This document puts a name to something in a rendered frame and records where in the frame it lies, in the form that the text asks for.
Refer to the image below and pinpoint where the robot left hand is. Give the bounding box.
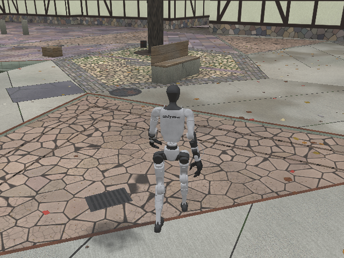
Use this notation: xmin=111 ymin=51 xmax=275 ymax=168
xmin=149 ymin=139 xmax=162 ymax=149

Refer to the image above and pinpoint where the humanoid robot head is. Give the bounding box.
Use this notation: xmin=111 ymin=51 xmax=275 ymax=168
xmin=164 ymin=84 xmax=182 ymax=110

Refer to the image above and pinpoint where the robot left upper arm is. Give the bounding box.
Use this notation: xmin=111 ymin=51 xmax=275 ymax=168
xmin=149 ymin=107 xmax=162 ymax=134

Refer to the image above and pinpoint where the robot left foot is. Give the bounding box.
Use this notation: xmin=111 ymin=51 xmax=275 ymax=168
xmin=154 ymin=218 xmax=164 ymax=233

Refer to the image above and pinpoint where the robot left forearm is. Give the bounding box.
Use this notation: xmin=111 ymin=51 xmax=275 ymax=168
xmin=148 ymin=127 xmax=156 ymax=142

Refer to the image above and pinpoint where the robot right upper arm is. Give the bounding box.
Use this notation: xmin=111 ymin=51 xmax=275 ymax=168
xmin=184 ymin=108 xmax=195 ymax=140

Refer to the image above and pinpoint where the robot right hand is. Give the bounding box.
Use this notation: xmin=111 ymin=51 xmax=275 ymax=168
xmin=190 ymin=160 xmax=203 ymax=177

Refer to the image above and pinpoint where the robot right forearm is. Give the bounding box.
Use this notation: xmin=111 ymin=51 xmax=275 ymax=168
xmin=189 ymin=131 xmax=201 ymax=162

